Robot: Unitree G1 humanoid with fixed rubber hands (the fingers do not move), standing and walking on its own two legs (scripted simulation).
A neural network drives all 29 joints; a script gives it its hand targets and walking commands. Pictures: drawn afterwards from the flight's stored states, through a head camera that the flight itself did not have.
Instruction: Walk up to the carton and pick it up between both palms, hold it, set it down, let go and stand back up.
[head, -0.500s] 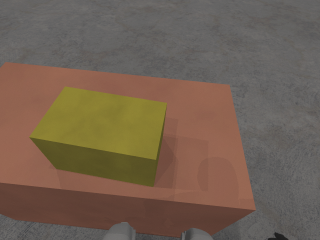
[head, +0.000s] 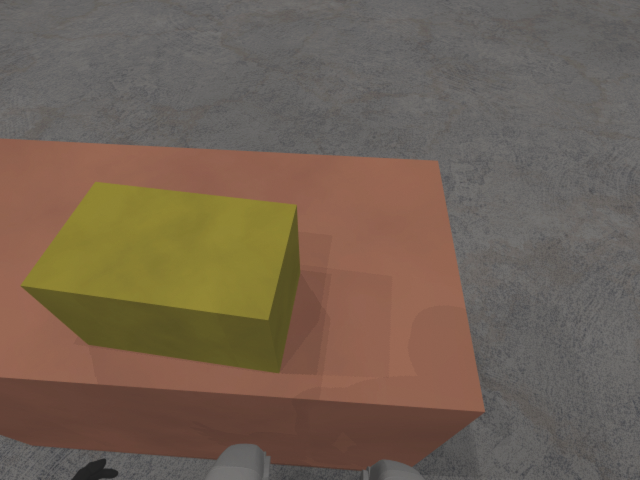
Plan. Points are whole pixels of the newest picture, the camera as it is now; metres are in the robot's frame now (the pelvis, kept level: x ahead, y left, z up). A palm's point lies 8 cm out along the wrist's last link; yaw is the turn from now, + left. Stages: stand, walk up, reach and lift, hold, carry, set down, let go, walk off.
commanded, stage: walk up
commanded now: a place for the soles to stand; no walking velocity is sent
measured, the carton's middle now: (187, 277) +0.37 +0.20 -0.01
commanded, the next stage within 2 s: none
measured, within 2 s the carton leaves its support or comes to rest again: neither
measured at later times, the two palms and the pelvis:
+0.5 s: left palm out of the picture +0.11 +0.34 -0.09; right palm out of the picture +0.04 -0.30 -0.10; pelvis +0.00 +0.02 +0.00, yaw +1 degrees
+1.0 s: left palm out of the picture +0.05 +0.35 -0.10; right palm out of the picture +0.10 -0.29 -0.10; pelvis +0.00 +0.03 -0.01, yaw +2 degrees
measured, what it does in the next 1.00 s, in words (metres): steps on the spot: left foot, then right foot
